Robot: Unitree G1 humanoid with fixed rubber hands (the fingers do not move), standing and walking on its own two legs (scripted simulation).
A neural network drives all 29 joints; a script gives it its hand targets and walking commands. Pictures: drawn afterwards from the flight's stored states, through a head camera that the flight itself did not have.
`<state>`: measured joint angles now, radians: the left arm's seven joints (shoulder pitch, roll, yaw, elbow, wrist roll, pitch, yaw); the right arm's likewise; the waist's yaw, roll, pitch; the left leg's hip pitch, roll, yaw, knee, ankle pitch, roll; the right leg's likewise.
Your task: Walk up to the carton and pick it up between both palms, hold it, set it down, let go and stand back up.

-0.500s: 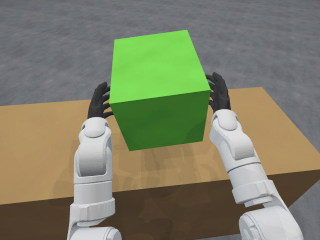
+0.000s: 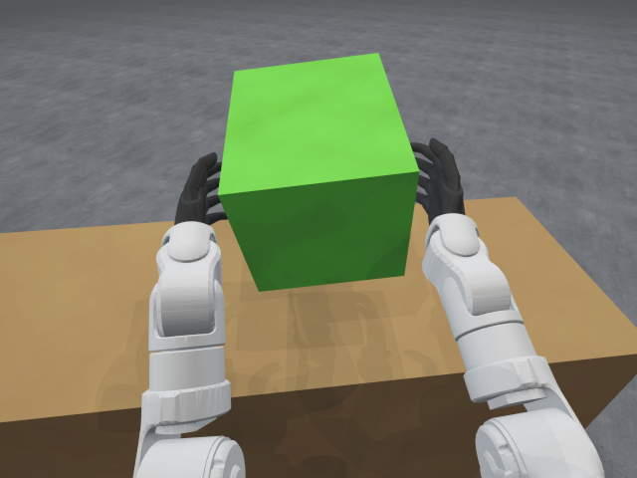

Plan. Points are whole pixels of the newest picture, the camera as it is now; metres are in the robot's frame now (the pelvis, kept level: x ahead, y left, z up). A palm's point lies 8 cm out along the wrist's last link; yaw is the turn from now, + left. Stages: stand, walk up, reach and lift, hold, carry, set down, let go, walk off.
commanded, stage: hold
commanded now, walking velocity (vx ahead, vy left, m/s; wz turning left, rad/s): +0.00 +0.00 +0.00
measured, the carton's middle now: (318, 172) +0.45 +0.00 +0.22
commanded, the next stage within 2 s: none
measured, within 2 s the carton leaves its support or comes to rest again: neither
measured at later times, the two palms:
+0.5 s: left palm (192, 249) +0.35 +0.16 +0.18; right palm (428, 236) +0.36 -0.13 +0.17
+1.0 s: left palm (203, 259) +0.34 +0.15 +0.16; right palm (430, 244) +0.36 -0.13 +0.16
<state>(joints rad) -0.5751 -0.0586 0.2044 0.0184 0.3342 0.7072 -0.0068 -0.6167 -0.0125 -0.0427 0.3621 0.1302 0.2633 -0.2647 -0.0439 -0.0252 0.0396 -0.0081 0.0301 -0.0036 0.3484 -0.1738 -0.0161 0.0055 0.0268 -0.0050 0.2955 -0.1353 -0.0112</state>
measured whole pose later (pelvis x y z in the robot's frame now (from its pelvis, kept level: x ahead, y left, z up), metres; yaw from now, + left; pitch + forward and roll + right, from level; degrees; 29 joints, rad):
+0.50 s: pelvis +0.00 +0.00 +0.00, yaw +0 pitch -10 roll -1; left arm -0.57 -0.06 0.28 0.08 0.41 0.80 -0.15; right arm -0.62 -0.01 -0.01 0.45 0.13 0.37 -0.25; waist -0.04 -0.03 0.06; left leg -0.01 0.03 0.00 0.35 -0.17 -0.02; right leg 0.01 0.03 -0.01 0.29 -0.13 -0.01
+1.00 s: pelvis -0.01 +0.00 +0.00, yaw +0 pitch -10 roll -1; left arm -0.54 -0.06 0.22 0.05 0.31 0.78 -0.02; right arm -0.61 -0.01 -0.02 0.45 0.13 0.30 -0.26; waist -0.04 -0.03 0.12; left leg 0.00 0.03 0.00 0.35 -0.16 -0.02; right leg 0.01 0.03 -0.01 0.29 -0.12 -0.01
